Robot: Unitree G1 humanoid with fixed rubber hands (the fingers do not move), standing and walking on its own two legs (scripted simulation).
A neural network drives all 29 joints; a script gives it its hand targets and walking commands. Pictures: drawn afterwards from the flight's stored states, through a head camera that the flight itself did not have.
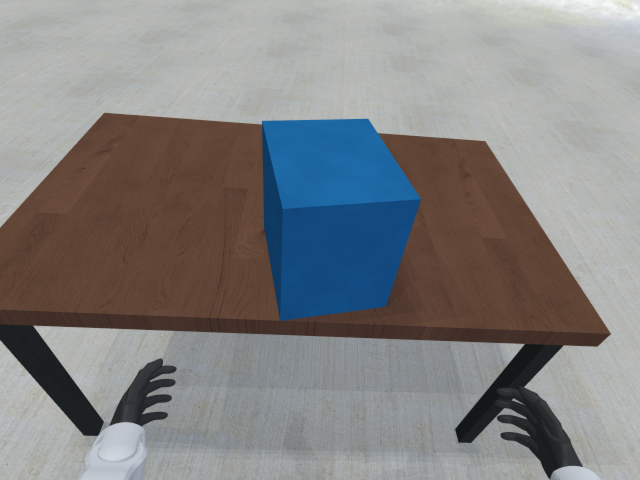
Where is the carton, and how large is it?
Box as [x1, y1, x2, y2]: [262, 119, 420, 320]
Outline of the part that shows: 368,119 262,121 264,228 280,320 385,306 420,198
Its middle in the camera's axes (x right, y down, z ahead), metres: +0.01 -0.04 +0.71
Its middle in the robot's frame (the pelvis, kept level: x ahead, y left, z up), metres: +0.55 +0.00 +0.02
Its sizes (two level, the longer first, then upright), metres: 0.254 0.202 0.256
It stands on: a table, 0.65 m high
